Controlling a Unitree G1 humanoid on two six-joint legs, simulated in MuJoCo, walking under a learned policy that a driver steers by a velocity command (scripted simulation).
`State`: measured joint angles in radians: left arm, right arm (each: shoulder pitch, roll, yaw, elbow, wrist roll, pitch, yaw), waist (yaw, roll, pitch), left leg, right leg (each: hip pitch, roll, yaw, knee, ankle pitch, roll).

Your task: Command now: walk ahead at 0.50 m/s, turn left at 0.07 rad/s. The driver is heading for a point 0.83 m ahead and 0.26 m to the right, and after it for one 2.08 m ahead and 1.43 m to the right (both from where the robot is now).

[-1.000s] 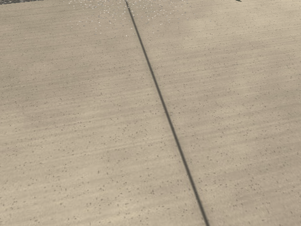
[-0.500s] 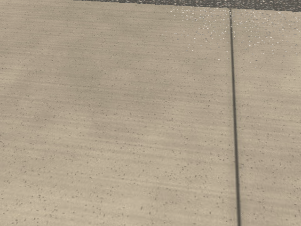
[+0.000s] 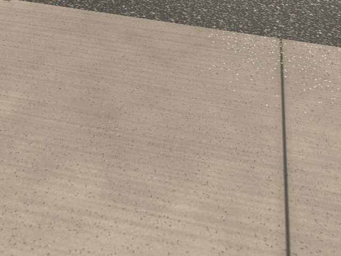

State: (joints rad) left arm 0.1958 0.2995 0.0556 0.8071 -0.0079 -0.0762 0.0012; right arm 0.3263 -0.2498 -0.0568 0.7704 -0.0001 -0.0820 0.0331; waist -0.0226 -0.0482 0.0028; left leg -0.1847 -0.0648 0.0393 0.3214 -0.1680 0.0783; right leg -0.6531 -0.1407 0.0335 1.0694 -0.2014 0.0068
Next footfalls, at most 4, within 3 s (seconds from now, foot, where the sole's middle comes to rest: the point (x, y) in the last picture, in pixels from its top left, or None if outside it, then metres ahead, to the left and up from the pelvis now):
0.30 right None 0.34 -0.16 -0.78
0.84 left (149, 224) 0.63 0.07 -0.78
1.38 right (223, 184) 0.82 -0.26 -0.78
1.90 left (214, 124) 1.17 -0.25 -0.78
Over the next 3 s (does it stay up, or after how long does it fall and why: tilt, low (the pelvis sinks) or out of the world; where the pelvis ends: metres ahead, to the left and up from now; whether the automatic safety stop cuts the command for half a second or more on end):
stays up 1.33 -0.70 -0.02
